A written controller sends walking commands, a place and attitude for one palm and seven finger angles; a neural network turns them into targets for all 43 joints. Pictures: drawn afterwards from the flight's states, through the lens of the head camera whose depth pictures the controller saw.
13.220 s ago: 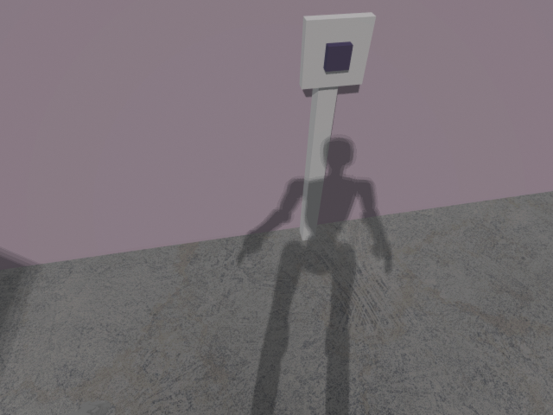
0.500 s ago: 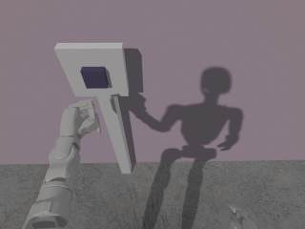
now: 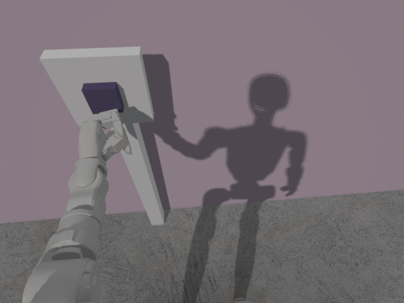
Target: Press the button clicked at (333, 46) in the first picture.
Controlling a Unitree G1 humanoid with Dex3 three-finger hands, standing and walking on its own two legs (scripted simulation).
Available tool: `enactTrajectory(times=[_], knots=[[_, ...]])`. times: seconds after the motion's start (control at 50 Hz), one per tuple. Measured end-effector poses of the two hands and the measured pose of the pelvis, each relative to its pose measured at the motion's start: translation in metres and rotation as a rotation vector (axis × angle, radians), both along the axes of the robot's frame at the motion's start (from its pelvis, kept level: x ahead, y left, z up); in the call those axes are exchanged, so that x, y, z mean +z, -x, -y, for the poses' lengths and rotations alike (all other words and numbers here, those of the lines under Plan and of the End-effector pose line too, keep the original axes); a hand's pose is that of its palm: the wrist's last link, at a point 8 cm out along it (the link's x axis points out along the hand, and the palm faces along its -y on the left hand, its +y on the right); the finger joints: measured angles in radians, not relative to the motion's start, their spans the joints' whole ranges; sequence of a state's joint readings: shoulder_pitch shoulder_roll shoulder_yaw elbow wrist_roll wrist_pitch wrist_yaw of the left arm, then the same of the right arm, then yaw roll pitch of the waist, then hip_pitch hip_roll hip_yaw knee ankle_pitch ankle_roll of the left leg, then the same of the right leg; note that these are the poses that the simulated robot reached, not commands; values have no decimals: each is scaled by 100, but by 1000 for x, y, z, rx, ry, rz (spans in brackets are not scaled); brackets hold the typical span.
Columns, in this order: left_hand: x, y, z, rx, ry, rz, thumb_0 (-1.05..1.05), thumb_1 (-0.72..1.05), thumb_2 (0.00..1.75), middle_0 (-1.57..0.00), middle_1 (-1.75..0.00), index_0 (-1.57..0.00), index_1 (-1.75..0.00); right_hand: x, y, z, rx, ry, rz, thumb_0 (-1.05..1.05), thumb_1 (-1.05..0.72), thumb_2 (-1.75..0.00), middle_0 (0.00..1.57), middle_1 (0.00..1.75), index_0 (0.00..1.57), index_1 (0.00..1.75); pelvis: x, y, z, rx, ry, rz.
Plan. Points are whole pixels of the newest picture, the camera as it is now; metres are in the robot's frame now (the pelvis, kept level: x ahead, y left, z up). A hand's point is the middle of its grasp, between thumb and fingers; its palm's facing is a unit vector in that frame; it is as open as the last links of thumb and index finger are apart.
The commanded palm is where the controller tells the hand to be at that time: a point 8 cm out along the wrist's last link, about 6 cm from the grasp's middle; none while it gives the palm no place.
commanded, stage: aim a knuckle at the button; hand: left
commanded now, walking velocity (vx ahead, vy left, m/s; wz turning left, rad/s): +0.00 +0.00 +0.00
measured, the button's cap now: (104, 97) +0.51 +0.21 +0.12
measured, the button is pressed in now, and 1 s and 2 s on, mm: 0 0 9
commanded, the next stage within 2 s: press the button with the knuckle in 0.52 s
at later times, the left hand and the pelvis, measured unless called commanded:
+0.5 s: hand (128, 141) +0.41 +0.15 +0.09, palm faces +0.09 -1.00 +0.00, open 3.1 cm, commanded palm +0.38 +0.20 +0.09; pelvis -0.01 +0.00 +0.00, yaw +1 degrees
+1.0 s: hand (132, 128) +0.45 +0.15 +0.09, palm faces +0.10 -1.00 -0.01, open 3.1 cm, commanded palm +0.42 +0.20 +0.09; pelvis -0.01 -0.01 +0.00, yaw +1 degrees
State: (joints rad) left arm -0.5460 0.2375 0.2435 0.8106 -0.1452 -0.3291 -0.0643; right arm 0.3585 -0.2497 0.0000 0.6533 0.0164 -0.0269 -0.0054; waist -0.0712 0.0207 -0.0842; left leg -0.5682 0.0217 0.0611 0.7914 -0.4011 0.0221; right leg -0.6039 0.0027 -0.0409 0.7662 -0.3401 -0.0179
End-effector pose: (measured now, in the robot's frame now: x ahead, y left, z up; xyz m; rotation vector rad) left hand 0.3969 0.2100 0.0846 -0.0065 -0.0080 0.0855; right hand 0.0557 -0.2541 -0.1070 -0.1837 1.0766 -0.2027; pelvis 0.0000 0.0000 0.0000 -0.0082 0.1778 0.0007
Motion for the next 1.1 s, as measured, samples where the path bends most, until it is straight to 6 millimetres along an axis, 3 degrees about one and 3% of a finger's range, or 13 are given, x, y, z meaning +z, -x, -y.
enactTrajectory(times=[0.18, 0.36, 0.5, 0.68, 1.1], knots=[[-2, 10, -4, 13, -5, 3, 2, 90, 90, -130, -150, -130, -150, 0, -4, -3, 12, 1, 11, 1, -91, -90, 20, 30, 20, 30, 0, 4, 0, 8, 3, 12], [3, 8, 11, -12, 3, 6, 2, 90, 90, -130, -150, -131, -150, 2, -22, -6, 48, -7, 64, 1, -91, -90, 20, 30, 20, 30, -1, 7, -1, 15, 1, 14], [2, 10, 9, 8, -9, 16, 2, 90, 90, -130, -150, -130, -150, 5, -26, -6, 48, -8, 89, 1, -91, -90, 20, 30, 20, 30, -1, 8, 1, 10, -1, 15], [2, 11, 13, -4, -15, 5, 2, 90, 90, -130, -150, -131, -150, 1, -20, -3, 49, -9, 55, 1, -91, -90, 20, 30, 20, 30, -1, 8, 3, 20, 1, 16], [3, -29, 13, 13, -11, -11, 2, 90, 90, -130, -150, -130, -150, -6, 19, 10, -5, 10, -72, 1, -91, -90, 20, 30, 20, 30, -4, 5, 7, 11, -1, -29]])
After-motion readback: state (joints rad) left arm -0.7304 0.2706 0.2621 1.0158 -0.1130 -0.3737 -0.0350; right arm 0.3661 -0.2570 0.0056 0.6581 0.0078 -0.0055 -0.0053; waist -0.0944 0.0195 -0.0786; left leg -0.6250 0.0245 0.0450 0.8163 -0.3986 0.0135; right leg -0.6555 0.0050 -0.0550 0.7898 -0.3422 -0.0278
